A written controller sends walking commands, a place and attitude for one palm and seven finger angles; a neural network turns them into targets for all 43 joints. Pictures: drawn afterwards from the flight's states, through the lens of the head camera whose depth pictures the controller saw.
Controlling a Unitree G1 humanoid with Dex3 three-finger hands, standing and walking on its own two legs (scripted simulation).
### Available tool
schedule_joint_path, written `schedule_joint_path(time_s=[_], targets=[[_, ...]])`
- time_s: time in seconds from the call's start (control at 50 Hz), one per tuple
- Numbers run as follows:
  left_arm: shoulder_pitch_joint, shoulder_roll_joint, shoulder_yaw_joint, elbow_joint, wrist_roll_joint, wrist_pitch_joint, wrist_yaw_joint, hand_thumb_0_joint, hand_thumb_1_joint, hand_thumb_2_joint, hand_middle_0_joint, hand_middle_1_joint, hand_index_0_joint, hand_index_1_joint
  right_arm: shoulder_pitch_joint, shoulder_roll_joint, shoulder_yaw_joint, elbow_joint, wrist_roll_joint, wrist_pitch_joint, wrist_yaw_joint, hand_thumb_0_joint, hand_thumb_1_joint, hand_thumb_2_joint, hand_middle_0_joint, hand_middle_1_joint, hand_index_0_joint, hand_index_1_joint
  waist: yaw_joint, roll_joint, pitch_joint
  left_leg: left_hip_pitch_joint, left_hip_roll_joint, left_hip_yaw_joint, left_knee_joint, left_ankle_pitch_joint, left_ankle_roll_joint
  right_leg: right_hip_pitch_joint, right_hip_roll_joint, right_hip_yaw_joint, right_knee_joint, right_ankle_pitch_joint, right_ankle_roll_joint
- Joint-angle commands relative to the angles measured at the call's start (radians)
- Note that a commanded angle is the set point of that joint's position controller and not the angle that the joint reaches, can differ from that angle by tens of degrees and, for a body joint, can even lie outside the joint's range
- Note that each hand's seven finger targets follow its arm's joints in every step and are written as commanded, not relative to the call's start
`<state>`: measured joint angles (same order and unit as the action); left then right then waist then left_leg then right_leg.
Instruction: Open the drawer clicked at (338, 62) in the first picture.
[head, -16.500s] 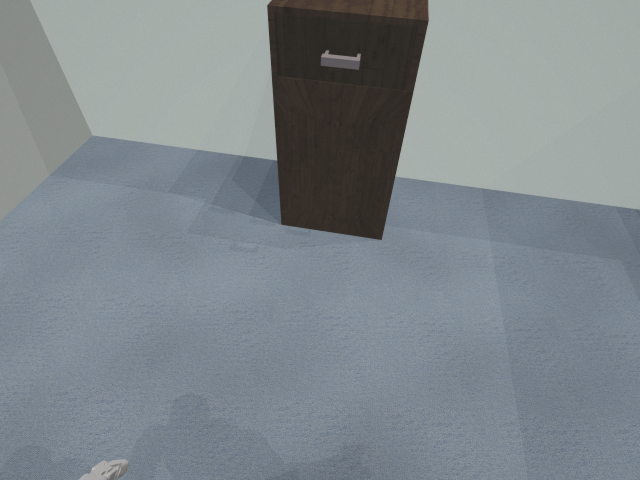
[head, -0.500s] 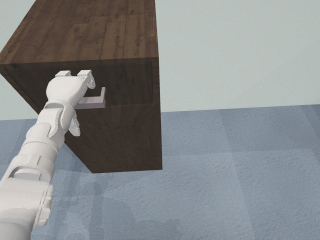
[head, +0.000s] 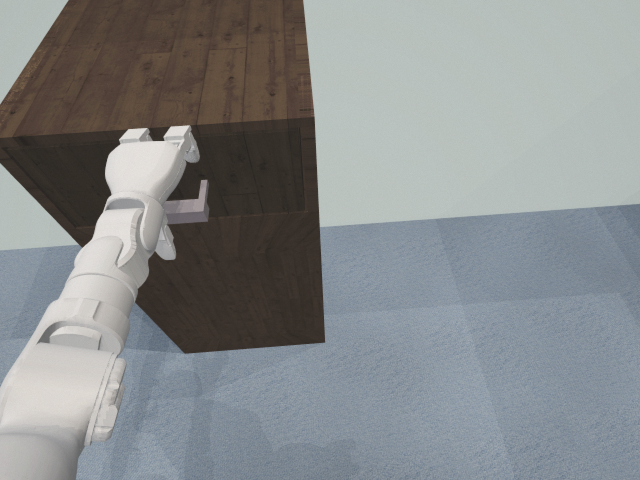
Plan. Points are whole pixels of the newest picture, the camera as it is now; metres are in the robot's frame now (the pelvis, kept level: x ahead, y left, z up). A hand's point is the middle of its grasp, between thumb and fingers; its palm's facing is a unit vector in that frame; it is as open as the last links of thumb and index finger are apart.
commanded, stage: move the hooked fingers above the handle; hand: left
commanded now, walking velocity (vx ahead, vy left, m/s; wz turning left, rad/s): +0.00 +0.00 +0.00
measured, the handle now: (171, 200) +0.51 +0.23 +0.02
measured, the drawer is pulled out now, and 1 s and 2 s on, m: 0.00 0.00 0.00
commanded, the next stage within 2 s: none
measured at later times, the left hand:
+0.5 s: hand (139, 188) +0.46 +0.23 +0.10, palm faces +0.07 +0.03 -1.00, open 13.8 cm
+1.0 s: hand (152, 170) +0.47 +0.21 +0.12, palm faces +0.13 +0.04 -0.99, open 13.6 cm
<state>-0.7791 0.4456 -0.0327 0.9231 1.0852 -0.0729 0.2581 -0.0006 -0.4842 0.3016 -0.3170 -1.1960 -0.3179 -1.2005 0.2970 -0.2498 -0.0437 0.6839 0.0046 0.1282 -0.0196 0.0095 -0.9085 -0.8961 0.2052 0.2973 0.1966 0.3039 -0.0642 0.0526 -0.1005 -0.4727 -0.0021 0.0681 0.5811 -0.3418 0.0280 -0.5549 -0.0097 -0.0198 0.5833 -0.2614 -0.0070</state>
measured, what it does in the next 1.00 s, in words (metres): stands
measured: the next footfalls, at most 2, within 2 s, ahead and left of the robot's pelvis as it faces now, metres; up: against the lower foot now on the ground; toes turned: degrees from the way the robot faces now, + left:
none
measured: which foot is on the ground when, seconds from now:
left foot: down 0.00-1.00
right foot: down 0.00-1.00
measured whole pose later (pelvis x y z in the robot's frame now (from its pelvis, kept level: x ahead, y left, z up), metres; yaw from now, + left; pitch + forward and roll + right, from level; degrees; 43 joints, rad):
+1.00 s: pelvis -0.01 +0.00 +0.00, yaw +0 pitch +13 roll +0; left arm -0.87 0.45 -0.10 0.95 1.04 0.04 0.30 0.00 -0.48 0.30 -0.36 -1.24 -0.33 -1.26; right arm 0.25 -0.27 -0.03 0.73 0.03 0.15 -0.03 0.01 -0.91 -0.90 0.20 0.30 0.20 0.30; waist -0.05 0.07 -0.10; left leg -0.47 0.00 0.06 0.56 -0.32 0.02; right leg -0.55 -0.01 -0.02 0.56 -0.24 -0.01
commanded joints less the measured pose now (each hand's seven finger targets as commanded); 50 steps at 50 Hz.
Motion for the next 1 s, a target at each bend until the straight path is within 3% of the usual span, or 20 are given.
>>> schedule_joint_path(time_s=[0.0,0.06,0.08,0.14,0.2,0.26,0.28,0.32,0.4,0.42,0.5,0.58,0.64,0.72,0.78,0.84,0.9,0.92,0.94,0.98], targets=[[-0.373,0.340,0.114,-0.156,-0.002,0.078,0.051,0.000,-0.500,0.300,-0.300,-1.200,-0.300,-1.200,0.040,-0.149,-0.047,-0.090,0.002,-0.024,-0.005,0.000,-0.900,-0.900,0.200,0.300,0.200,0.300,0.050,-0.041,-0.412,0.099,-0.015,-0.025,-0.044,0.506,0.000,0.338,0.031,0.000,-0.004,0.405,-0.031],[-0.363,0.254,0.040,-0.213,-0.036,0.086,0.000,0.000,-0.500,0.300,-0.300,-1.200,-0.300,-1.200,0.047,-0.155,-0.060,-0.097,0.008,-0.028,-0.004,0.000,-0.900,-0.900,0.200,0.300,0.200,0.300,0.031,-0.037,-0.445,0.165,-0.009,-0.029,-0.044,0.544,0.007,0.341,0.030,0.002,-0.024,0.423,-0.024],[-0.384,0.196,-0.011,-0.243,-0.049,0.080,-0.024,0.000,-0.500,0.300,-0.300,-1.200,-0.300,-1.200,0.047,-0.156,-0.064,-0.096,0.010,-0.027,-0.005,0.000,-0.900,-0.900,0.200,0.300,0.200,0.300,0.005,-0.045,-0.451,0.201,-0.005,-0.040,-0.037,0.571,0.009,0.320,0.031,0.001,-0.032,0.420,-0.022],[-0.400,0.096,-0.105,-0.364,-0.085,0.037,-0.081,0.000,-0.500,0.300,-0.300,-1.200,-0.300,-1.200,0.043,-0.154,-0.072,-0.093,0.009,-0.030,-0.008,0.000,-0.900,-0.900,0.200,0.300,0.200,0.300,-0.015,-0.020,-0.425,0.282,-0.003,-0.060,-0.030,0.589,0.013,0.264,0.034,-0.001,-0.053,0.385,-0.017],[-0.465,0.137,-0.078,-0.406,-0.092,-0.016,-0.088,0.000,-0.500,0.300,-0.300,-1.200,-0.300,-1.200,0.044,-0.147,-0.068,-0.072,0.005,-0.027,-0.016,0.000,-0.900,-0.900,0.200,0.300,0.200,0.300,-0.025,-0.002,-0.360,0.289,-0.007,-0.072,-0.029,0.552,0.009,0.222,0.034,-0.004,-0.059,0.346,-0.022],[-0.479,0.222,0.001,-0.331,-0.063,-0.030,-0.042,0.000,-0.500,0.300,-0.300,-1.200,-0.300,-1.200,0.042,-0.143,-0.053,-0.058,0.004,-0.022,-0.020,0.000,-0.900,-0.900,0.200,0.300,0.200,0.300,-0.002,-0.008,-0.315,0.202,-0.023,-0.067,-0.045,0.452,0.005,0.236,0.032,-0.007,-0.046,0.318,-0.034],[-0.494,0.299,0.065,-0.315,-0.052,-0.028,-0.017,0.000,-0.500,0.300,-0.300,-1.200,-0.300,-1.200,0.039,-0.147,-0.048,-0.053,0.002,-0.023,-0.021,0.000,-0.900,-0.900,0.200,0.300,0.200,0.300,0.011,-0.022,-0.314,0.170,-0.026,-0.064,-0.049,0.437,0.005,0.259,0.030,-0.004,-0.042,0.316,-0.037],[-0.465,0.383,0.148,-0.291,-0.026,-0.010,0.036,0.000,-0.500,0.300,-0.300,-1.200,-0.300,-1.200,0.018,-0.136,-0.038,-0.063,-0.001,-0.026,-0.021,0.000,-0.900,-0.900,0.200,0.300,0.200,0.300,0.052,0.018,-0.365,0.130,-0.035,-0.049,-0.051,0.444,0.001,0.316,0.027,0.005,-0.018,0.348,-0.041],[-0.387,0.371,0.137,-0.206,-0.010,0.071,0.067,0.000,-0.500,0.300,-0.300,-1.200,-0.300,-1.200,-0.014,-0.130,-0.033,-0.077,-0.001,-0.027,-0.013,0.000,-0.900,-0.900,0.200,0.300,0.200,0.300,0.073,0.006,-0.412,0.091,-0.033,-0.022,-0.053,0.479,-0.006,0.391,0.021,0.007,-0.002,0.426,-0.034],[-0.336,0.354,0.126,-0.169,-0.013,0.097,0.055,0.000,-0.500,0.300,-0.300,-1.200,-0.300,-1.200,-0.016,-0.132,-0.034,-0.081,0.001,-0.026,-0.013,0.000,-0.900,-0.900,0.200,0.300,0.200,0.300,0.079,-0.022,-0.413,0.090,-0.031,-0.014,-0.056,0.489,-0.004,0.405,0.022,0.005,-0.006,0.448,-0.032],[-0.248,0.214,-0.004,-0.139,-0.057,0.145,-0.068,0.000,-0.500,0.300,-0.300,-1.200,-0.300,-1.200,-0.013,-0.159,-0.044,-0.110,0.018,-0.012,-0.012,0.000,-0.900,-0.900,0.200,0.300,0.200,0.300,0.035,-0.127,-0.390,0.110,-0.022,-0.002,-0.065,0.475,0.011,0.414,0.019,0.005,-0.040,0.478,-0.016],[-0.351,0.092,-0.131,-0.317,-0.110,0.043,-0.182,0.000,-0.500,0.300,-0.300,-1.200,-0.300,-1.200,-0.023,-0.160,-0.047,-0.129,0.021,-0.017,-0.033,0.000,-0.900,-0.900,0.200,0.300,0.200,0.300,-0.027,-0.148,-0.293,0.162,-0.029,-0.032,-0.067,0.372,0.029,0.322,0.018,0.008,-0.086,0.368,-0.010],[-0.502,0.158,-0.089,-0.445,-0.104,-0.079,-0.166,0.000,-0.500,0.300,-0.300,-1.200,-0.300,-1.200,0.008,-0.144,-0.051,-0.105,0.005,-0.028,-0.045,0.000,-0.900,-0.900,0.200,0.300,0.200,0.300,-0.030,-0.030,-0.321,0.219,-0.038,-0.055,-0.044,0.376,0.027,0.264,0.017,0.018,-0.067,0.324,-0.019],[-0.571,0.336,0.087,-0.433,-0.054,-0.142,-0.011,0.000,-0.500,0.300,-0.300,-1.200,-0.300,-1.200,0.051,-0.132,-0.052,-0.064,-0.004,-0.041,-0.043,0.000,-0.900,-0.900,0.200,0.300,0.200,0.300,0.003,0.054,-0.393,0.206,-0.038,-0.073,-0.012,0.429,0.002,0.228,0.027,0.011,-0.017,0.305,-0.037],[-0.529,0.459,0.217,-0.345,-0.033,-0.075,0.119,0.000,-0.500,0.300,-0.300,-1.200,-0.300,-1.200,0.028,-0.128,-0.036,-0.053,-0.006,-0.050,-0.034,0.000,-0.900,-0.900,0.200,0.300,0.200,0.300,0.048,0.034,-0.437,0.100,-0.047,-0.060,-0.016,0.430,-0.008,0.307,0.029,0.010,0.012,0.337,-0.039],[-0.458,0.374,0.127,-0.170,-0.021,0.083,0.165,0.000,-0.500,0.300,-0.300,-1.200,-0.300,-1.200,-0.023,-0.125,-0.020,-0.043,0.002,-0.047,-0.019,0.000,-0.900,-0.900,0.200,0.300,0.200,0.300,0.053,0.030,-0.377,0.041,-0.043,-0.025,-0.038,0.399,-0.017,0.323,0.022,0.000,0.004,0.349,-0.034],[-0.345,0.350,0.080,0.066,-0.020,0.233,0.074,0.000,-0.500,0.300,-0.300,-1.200,-0.300,-1.200,-0.015,-0.151,-0.019,-0.036,0.011,-0.021,-0.011,0.000,-0.900,-0.900,0.200,0.300,0.200,0.300,0.057,-0.069,-0.389,0.009,-0.033,-0.001,-0.068,0.377,-0.016,0.384,0.021,0.000,-0.017,0.368,-0.021],[-0.352,0.309,0.029,0.082,-0.036,0.260,0.019,0.000,-0.500,0.300,-0.300,-1.200,-0.300,-1.200,-0.010,-0.160,-0.021,-0.050,0.020,-0.012,-0.014,0.000,-0.900,-0.900,0.200,0.300,0.200,0.300,0.040,-0.100,-0.380,0.013,-0.030,0.003,-0.077,0.360,-0.010,0.389,0.022,0.000,-0.036,0.371,-0.017],[-0.349,0.286,0.004,0.088,-0.047,0.267,-0.034,0.000,-0.500,0.300,-0.300,-1.200,-0.300,-1.200,-0.007,-0.167,-0.025,-0.060,0.028,-0.003,-0.021,0.000,-0.900,-0.900,0.200,0.300,0.200,0.300,0.027,-0.151,-0.356,0.018,-0.028,0.007,-0.087,0.343,-0.003,0.391,0.021,-0.003,-0.054,0.364,-0.013],[-0.351,0.336,0.040,0.080,-0.066,0.248,-0.098,0.000,-0.500,0.300,-0.300,-1.200,-0.300,-1.200,-0.022,-0.178,-0.019,-0.076,0.033,0.011,-0.036,0.000,-0.900,-0.900,0.200,0.300,0.200,0.300,0.030,-0.214,-0.323,0.007,-0.028,0.007,-0.106,0.311,0.011,0.416,0.015,0.003,-0.076,0.339,-0.009]])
